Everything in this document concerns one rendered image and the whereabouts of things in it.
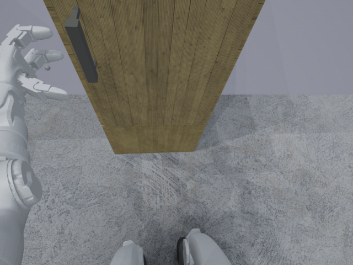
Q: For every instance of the left robot upper arm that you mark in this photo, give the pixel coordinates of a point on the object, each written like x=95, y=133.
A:
x=20, y=189

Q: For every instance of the left robot thigh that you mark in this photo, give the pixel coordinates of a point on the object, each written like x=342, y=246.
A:
x=128, y=255

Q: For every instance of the robot left shin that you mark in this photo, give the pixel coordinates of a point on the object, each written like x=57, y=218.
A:
x=128, y=243

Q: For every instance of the robot left hand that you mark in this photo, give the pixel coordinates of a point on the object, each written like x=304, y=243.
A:
x=13, y=64

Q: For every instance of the cupboard door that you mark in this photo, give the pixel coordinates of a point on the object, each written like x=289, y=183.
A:
x=159, y=62

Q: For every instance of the handle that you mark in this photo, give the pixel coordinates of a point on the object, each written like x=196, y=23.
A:
x=79, y=43

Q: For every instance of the robot left forearm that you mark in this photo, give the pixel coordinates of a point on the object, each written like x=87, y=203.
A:
x=13, y=129

